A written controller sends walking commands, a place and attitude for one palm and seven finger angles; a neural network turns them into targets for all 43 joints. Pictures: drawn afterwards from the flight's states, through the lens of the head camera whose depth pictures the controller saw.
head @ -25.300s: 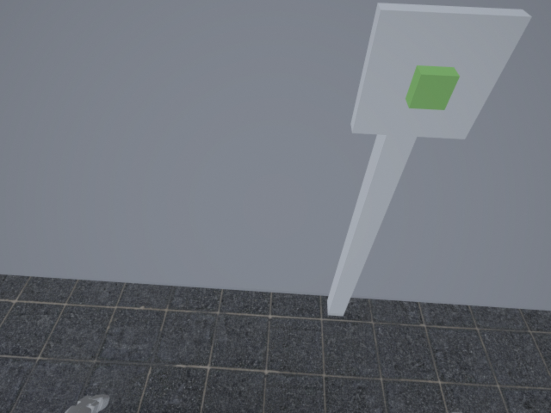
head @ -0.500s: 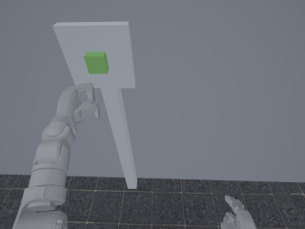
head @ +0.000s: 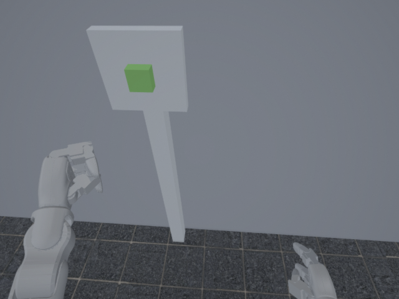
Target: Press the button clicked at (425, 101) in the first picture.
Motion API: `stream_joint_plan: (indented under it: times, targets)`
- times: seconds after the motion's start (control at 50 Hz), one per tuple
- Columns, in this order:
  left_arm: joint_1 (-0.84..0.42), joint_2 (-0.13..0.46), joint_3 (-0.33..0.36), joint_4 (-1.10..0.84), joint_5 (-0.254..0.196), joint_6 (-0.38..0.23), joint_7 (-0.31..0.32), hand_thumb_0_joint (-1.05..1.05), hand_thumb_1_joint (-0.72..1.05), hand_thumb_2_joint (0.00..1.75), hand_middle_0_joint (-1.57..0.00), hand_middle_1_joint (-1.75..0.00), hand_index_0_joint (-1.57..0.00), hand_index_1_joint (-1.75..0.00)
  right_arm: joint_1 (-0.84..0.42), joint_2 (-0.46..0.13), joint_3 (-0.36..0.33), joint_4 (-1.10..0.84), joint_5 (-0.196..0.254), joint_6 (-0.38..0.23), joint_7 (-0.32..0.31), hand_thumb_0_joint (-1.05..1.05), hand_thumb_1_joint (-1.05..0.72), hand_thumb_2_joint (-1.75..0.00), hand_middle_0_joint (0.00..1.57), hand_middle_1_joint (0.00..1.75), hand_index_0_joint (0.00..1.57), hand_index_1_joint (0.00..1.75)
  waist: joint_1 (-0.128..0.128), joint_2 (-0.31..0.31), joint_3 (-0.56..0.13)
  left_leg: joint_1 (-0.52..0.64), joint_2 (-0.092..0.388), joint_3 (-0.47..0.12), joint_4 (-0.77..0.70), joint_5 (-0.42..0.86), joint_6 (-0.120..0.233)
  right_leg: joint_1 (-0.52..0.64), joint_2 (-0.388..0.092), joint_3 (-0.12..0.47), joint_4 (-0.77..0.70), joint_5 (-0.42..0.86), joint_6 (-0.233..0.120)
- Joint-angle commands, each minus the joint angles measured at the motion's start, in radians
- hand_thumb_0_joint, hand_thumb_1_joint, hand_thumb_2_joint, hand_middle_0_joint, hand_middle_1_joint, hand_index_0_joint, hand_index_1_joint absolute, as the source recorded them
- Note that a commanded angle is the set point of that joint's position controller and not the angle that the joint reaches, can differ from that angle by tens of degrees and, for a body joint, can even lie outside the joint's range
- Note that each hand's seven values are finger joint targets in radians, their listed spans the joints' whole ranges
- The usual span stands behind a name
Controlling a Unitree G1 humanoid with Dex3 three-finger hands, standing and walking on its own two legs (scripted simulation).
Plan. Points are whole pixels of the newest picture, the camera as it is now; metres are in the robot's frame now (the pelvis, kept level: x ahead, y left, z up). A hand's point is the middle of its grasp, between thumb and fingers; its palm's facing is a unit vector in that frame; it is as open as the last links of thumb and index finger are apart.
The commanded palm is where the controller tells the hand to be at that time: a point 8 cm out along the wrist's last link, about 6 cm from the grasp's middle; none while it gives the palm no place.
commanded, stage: draw the hand back to the body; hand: left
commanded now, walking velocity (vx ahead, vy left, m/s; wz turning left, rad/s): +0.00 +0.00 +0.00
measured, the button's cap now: (140, 77) +0.54 +0.21 +0.20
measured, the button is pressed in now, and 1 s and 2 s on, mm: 0 0 0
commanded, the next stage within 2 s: step back with the hand held close in 0.76 s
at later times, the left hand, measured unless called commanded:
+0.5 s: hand (57, 210) +0.20 +0.25 +0.15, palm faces +0.41 -0.84 -0.36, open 3.1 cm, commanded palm +0.15 +0.29 +0.17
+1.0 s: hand (45, 206) +0.19 +0.26 +0.16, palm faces +0.43 -0.81 -0.40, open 3.1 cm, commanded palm +0.14 +0.30 +0.17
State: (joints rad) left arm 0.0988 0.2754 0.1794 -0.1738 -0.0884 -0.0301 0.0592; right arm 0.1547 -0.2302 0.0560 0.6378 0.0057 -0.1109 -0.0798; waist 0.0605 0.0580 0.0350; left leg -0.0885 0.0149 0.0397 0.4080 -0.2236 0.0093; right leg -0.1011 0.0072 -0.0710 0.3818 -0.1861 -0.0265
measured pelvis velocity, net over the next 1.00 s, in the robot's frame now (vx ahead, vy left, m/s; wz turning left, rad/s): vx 0.01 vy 0.02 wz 0.00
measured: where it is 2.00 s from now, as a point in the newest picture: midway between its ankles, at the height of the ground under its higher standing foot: outside the picture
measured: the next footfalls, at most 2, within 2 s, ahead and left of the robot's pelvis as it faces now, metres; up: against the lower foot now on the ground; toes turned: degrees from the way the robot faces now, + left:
right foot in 1.70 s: -0.04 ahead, -0.09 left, +0.00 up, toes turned +4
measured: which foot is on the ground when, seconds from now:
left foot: down 0.00-1.00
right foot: down 0.00-1.00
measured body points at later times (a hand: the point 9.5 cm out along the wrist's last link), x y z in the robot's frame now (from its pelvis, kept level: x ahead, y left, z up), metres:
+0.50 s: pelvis +0.02 +0.01 +0.00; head -0.01 +0.00 +0.45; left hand +0.17 +0.29 +0.17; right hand +0.21 -0.20 -0.08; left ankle +0.01 +0.11 -0.74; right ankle +0.02 -0.10 -0.74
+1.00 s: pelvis +0.01 +0.02 +0.00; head -0.01 +0.00 +0.45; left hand +0.17 +0.31 +0.19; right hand +0.20 -0.20 -0.08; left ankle +0.01 +0.11 -0.74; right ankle +0.02 -0.10 -0.74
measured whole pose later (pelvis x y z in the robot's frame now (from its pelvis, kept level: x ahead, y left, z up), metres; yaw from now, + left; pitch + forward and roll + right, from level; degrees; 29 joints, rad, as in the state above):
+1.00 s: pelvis +0.01 +0.02 +0.00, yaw +0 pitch -3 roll -1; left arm 0.51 0.33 0.34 -0.46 -0.04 -0.15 0.11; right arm 0.19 -0.21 0.05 0.59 -0.01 -0.07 -0.06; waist 0.05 0.06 0.02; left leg -0.14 0.01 0.04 0.44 -0.25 0.03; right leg -0.12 0.01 -0.07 0.36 -0.18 -0.01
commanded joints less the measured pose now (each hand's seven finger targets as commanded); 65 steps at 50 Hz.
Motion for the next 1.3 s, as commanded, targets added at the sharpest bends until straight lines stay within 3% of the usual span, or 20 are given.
stream_joint_plan:
  times: [0.0, 0.04, 0.12, 0.16, 0.2, 0.24, 0.3, 0.46, 0.54, 0.72, 0.84, 0.86, 0.88, 0.9, 0.92, 0.94, 1.02, 1.1, 1.16, 1.28]
  targets:
    - [-0.189, 0.169, 0.079, -0.269, 0.024, -0.117, 0.043, 0.00, 0.90, 0.90, -1.30, -1.50, -1.30, -1.50, -0.127, -0.094, -0.046, -0.145, -0.011, -0.037, -0.003, 0.00, -0.90, -0.90, 0.20, 0.30, 0.20, 0.30, -0.018, -0.012, -0.124, 0.042, -0.003, -0.021, -0.086, 0.086, 0.024, 0.019, -0.014, 0.062, -0.108, 0.018, 0.005]
    - [-0.162, 0.163, 0.077, -0.300, 0.032, -0.129, 0.048, 0.00, 0.90, 0.90, -1.30, -1.50, -1.30, -1.50, -0.131, -0.093, -0.048, -0.144, -0.014, -0.034, -0.003, 0.00, -0.90, -0.90, 0.20, 0.30, 0.20, 0.30, -0.016, 0.013, -0.129, 0.047, -0.004, -0.026, -0.092, 0.097, 0.021, 0.030, -0.013, 0.058, -0.103, 0.029, 0.002]
    - [-0.034, 0.169, 0.108, -0.314, 0.031, -0.135, 0.051, 0.00, 0.90, 0.90, -1.30, -1.50, -1.30, -1.50, -0.134, -0.093, -0.051, -0.146, -0.019, -0.025, 0.000, 0.00, -0.90, -0.90, 0.20, 0.30, 0.20, 0.30, -0.004, -0.035, -0.100, 0.031, 0.001, -0.031, -0.094, 0.124, 0.021, 0.045, -0.012, 0.054, -0.101, 0.053, 0.003]
    - [0.016, 0.169, 0.119, -0.353, 0.036, -0.141, 0.051, 0.00, 0.90, 0.90, -1.30, -1.50, -1.30, -1.50, -0.131, -0.092, -0.055, -0.151, -0.022, -0.022, 0.004, 0.00, -0.90, -0.90, 0.20, 0.30, 0.20, 0.30, 0.001, -0.008, -0.122, 0.035, 0.001, -0.032, -0.087, 0.162, 0.019, 0.064, -0.011, 0.054, -0.086, 0.092, 0.000]
    - [0.077, 0.170, 0.129, -0.373, 0.035, -0.141, 0.050, 0.00, 0.90, 0.90, -1.30, -1.50, -1.30, -1.50, -0.131, -0.090, -0.056, -0.156, -0.022, -0.021, 0.008, 0.00, -0.90, -0.90, 0.20, 0.30, 0.20, 0.30, 0.003, 0.002, -0.097, 0.023, 0.003, -0.033, -0.089, 0.155, 0.016, 0.058, -0.013, 0.055, -0.088, 0.083, 0.000]
    - [0.141, 0.181, 0.154, -0.402, 0.036, -0.145, 0.052, 0.00, 0.90, 0.90, -1.30, -1.50, -1.30, -1.50, -0.127, -0.091, -0.059, -0.160, -0.026, -0.022, 0.009, 0.00, -0.90, -0.90, 0.20, 0.30, 0.20, 0.30, 0.011, -0.015, -0.108, 0.015, 0.004, -0.037, -0.083, 0.187, 0.015, 0.073, -0.012, 0.051, -0.073, 0.116, -0.001]
    - [0.213, 0.175, 0.158, -0.433, 0.035, -0.142, 0.051, 0.00, 0.90, 0.90, -1.30, -1.50, -1.30, -1.50, -0.122, -0.090, -0.062, -0.168, -0.024, -0.024, 0.011, 0.00, -0.90, -0.90, 0.20, 0.30, 0.20, 0.30, 0.009, -0.014, -0.076, 0.005, 0.007, -0.034, -0.078, 0.185, 0.014, 0.054, -0.012, 0.053, -0.078, 0.110, 0.001]
    - [0.361, 0.193, 0.201, -0.514, 0.043, -0.147, 0.061, 0.00, 0.90, 0.90, -1.30, -1.50, -1.30, -1.50, -0.097, -0.092, -0.070, -0.179, -0.021, -0.042, 0.007, 0.00, -0.90, -0.90, 0.20, 0.30, 0.20, 0.30, 0.014, 0.013, -0.077, -0.002, 0.013, -0.038, -0.065, 0.197, 0.008, 0.045, -0.007, 0.050, -0.063, 0.111, 0.000]
    - [0.313, 0.178, 0.178, -0.512, 0.049, -0.145, 0.069, 0.00, 0.90, 0.90, -1.30, -1.50, -1.30, -1.50, -0.092, -0.094, -0.069, -0.169, -0.023, -0.056, 0.000, 0.00, -0.90, -0.90, 0.20, 0.30, 0.20, 0.30, 0.001, -0.007, -0.044, -0.006, 0.011, -0.041, -0.069, 0.154, 0.012, 0.017, -0.008, 0.048, -0.075, 0.069, 0.002]
    - [0.313, 0.180, 0.187, -0.499, 0.048, -0.143, 0.073, 0.00, 0.90, 0.90, -1.30, -1.50, -1.30, -1.50, -0.095, -0.088, -0.064, -0.167, -0.026, -0.059, -0.001, 0.00, -0.90, -0.90, 0.20, 0.30, 0.20, 0.30, 0.014, 0.023, -0.049, -0.011, 0.009, -0.045, -0.074, 0.162, 0.007, 0.040, -0.009, 0.049, -0.069, 0.078, -0.002]
    - [0.324, 0.180, 0.194, -0.495, 0.044, -0.142, 0.068, 0.00, 0.90, 0.90, -1.30, -1.50, -1.30, -1.50, -0.096, -0.085, -0.064, -0.171, -0.026, -0.053, 0.001, 0.00, -0.90, -0.90, 0.20, 0.30, 0.20, 0.30, 0.015, 0.000, -0.046, -0.016, 0.012, -0.046, -0.076, 0.158, 0.006, 0.043, -0.006, 0.051, -0.072, 0.075, -0.002]
    - [0.275, 0.215, 0.224, -0.507, 0.044, -0.143, 0.073, 0.00, 0.90, 0.90, -1.30, -1.50, -1.30, -1.50, -0.098, -0.087, -0.065, -0.168, -0.026, -0.053, -0.001, 0.00, -0.90, -0.90, 0.20, 0.30, 0.20, 0.30, 0.013, 0.006, -0.054, -0.017, 0.011, -0.044, -0.077, 0.145, 0.006, 0.046, -0.008, 0.054, -0.076, 0.069, -0.002]
    - [0.122, 0.372, 0.385, -0.575, 0.043, -0.196, 0.081, 0.00, 0.90, 0.90, -1.30, -1.50, -1.30, -1.50, -0.073, -0.097, -0.048, -0.224, -0.009, -0.029, 0.005, 0.00, -0.90, -0.90, 0.20, 0.30, 0.20, 0.30, -0.031, 0.064, 0.058, -0.123, 0.020, -0.069, -0.072, 0.029, 0.023, -0.052, -0.048, 0.142, -0.115, 0.061, 0.000]
    - [0.296, 0.251, 0.294, -0.473, 0.036, -0.197, 0.066, 0.00, 0.90, 0.90, -1.30, -1.50, -1.30, -1.50, -0.075, -0.089, -0.060, -0.201, -0.014, -0.017, 0.001, 0.00, -0.90, -0.90, 0.20, 0.30, 0.20, 0.30, -0.036, -0.058, 0.041, -0.124, 0.020, -0.078, -0.042, 0.026, 0.031, -0.097, -0.072, 0.145, -0.136, 0.039, 0.004]
    - [0.398, 0.200, 0.251, -0.441, 0.043, -0.190, 0.057, 0.00, 0.90, 0.90, -1.30, -1.50, -1.30, -1.50, -0.065, -0.101, -0.069, -0.206, -0.015, -0.003, 0.007, 0.00, -0.90, -0.90, 0.20, 0.30, 0.20, 0.30, -0.040, -0.086, 0.002, -0.087, 0.021, -0.068, -0.019, 0.054, 0.034, -0.117, -0.081, 0.155, -0.142, 0.043, 0.003]
    - [0.410, 0.185, 0.223, -0.477, 0.047, -0.193, 0.053, 0.00, 0.90, 0.90, -1.30, -1.50, -1.30, -1.50, -0.068, -0.108, -0.072, -0.213, -0.017, 0.006, 0.012, 0.00, -0.90, -0.90, 0.20, 0.30, 0.20, 0.30, -0.045, -0.061, -0.031, -0.081, 0.023, -0.061, -0.006, 0.082, 0.034, -0.115, -0.089, 0.148, -0.129, 0.070, 0.004]
    - [0.475, 0.217, 0.249, -0.540, 0.050, -0.206, 0.064, 0.00, 0.90, 0.90, -1.30, -1.50, -1.30, -1.50, -0.058, -0.120, -0.089, -0.235, -0.013, 0.025, 0.006, 0.00, -0.90, -0.90, 0.20, 0.30, 0.20, 0.30, -0.045, -0.006, -0.172, -0.080, 0.052, -0.072, -0.004, 0.274, 0.029, -0.040, -0.079, 0.106, -0.007, 0.247, 0.015]
    - [0.520, 0.255, 0.298, -0.562, 0.047, -0.210, 0.075, 0.00, 0.90, 0.90, -1.30, -1.50, -1.30, -1.50, -0.060, -0.111, -0.101, -0.257, -0.004, 0.045, -0.001, 0.00, -0.90, -0.90, 0.20, 0.30, 0.20, 0.30, -0.042, -0.018, -0.213, -0.110, 0.073, -0.080, 0.010, 0.359, 0.026, -0.030, -0.074, 0.100, 0.066, 0.319, 0.022]
    - [0.524, 0.260, 0.307, -0.575, 0.046, -0.216, 0.082, 0.00, 0.90, 0.90, -1.30, -1.50, -1.30, -1.50, -0.054, -0.112, -0.108, -0.268, 0.000, 0.052, -0.004, 0.00, -0.90, -0.90, 0.20, 0.30, 0.20, 0.30, -0.047, -0.044, -0.190, -0.174, 0.078, -0.087, 0.008, 0.292, 0.030, -0.044, -0.076, 0.112, 0.086, 0.284, 0.023]
    - [0.520, 0.254, 0.309, -0.609, 0.061, -0.235, 0.095, 0.00, 0.90, 0.90, -1.30, -1.50, -1.30, -1.50, -0.049, -0.125, -0.114, -0.278, -0.001, 0.033, -0.007, 0.00, -0.90, -0.90, 0.20, 0.30, 0.20, 0.30, -0.050, 0.015, -0.147, -0.353, 0.103, -0.127, -0.035, 0.032, 0.058, -0.033, -0.066, 0.129, 0.144, 0.122, 0.024]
